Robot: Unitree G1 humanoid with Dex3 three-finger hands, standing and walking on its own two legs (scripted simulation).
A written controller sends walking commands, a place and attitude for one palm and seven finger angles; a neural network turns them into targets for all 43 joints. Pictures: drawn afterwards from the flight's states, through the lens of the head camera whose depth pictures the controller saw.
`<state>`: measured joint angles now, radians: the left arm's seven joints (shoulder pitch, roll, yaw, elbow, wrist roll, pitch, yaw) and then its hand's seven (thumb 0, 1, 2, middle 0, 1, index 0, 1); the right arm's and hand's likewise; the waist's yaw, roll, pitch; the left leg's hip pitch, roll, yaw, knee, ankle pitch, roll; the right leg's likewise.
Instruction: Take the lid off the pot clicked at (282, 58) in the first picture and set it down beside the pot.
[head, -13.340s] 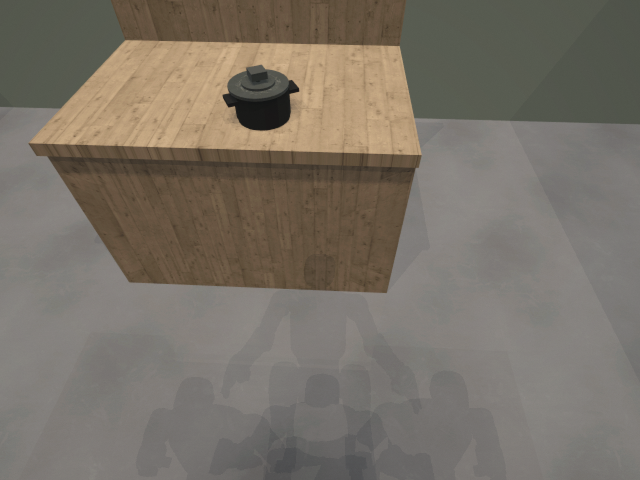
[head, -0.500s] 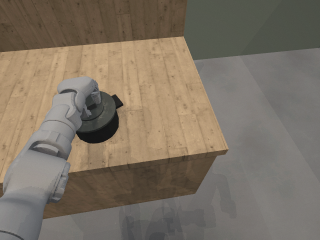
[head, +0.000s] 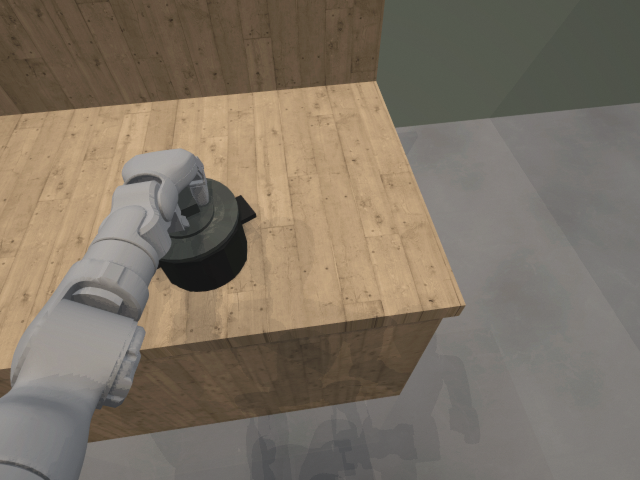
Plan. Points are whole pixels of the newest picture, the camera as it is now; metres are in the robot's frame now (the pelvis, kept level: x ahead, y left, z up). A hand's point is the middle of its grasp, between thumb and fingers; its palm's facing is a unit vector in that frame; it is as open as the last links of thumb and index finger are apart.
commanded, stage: lift the lid straight up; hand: left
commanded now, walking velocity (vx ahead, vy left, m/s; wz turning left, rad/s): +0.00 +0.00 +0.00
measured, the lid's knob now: (179, 204) +0.50 +0.18 +0.04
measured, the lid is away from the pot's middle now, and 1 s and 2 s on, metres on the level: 0.00 0.01 0.05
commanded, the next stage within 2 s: move the lid sideways beside the pot in 1.54 s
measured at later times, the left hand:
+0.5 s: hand (170, 186) +0.48 +0.17 +0.10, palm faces -0.33 -0.07 -0.94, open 7.0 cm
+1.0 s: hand (154, 161) +0.48 +0.17 +0.14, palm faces -0.30 -0.06 -0.95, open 7.0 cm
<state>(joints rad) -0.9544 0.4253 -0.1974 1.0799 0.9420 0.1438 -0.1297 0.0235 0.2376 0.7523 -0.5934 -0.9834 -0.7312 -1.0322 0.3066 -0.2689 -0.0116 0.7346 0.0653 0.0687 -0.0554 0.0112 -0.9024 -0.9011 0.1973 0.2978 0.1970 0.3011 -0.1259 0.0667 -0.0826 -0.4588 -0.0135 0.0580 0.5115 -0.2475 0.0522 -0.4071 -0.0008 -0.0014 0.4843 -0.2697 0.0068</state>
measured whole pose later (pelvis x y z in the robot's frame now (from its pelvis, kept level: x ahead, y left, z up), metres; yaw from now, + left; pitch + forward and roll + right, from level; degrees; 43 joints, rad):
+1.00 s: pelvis +0.00 +0.00 +0.00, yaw +1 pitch +9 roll +0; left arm -1.09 0.46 -0.23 1.01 0.93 0.19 -0.28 0.04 0.24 0.75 -0.59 -0.98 -0.75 -1.04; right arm 0.25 -0.28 0.01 0.71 0.07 0.05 -0.06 0.01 -0.90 -0.90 0.20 0.30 0.20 0.30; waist -0.10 0.07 -0.06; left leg -0.38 -0.03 0.04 0.45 -0.22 0.06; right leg -0.33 -0.02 -0.02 0.44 -0.26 0.01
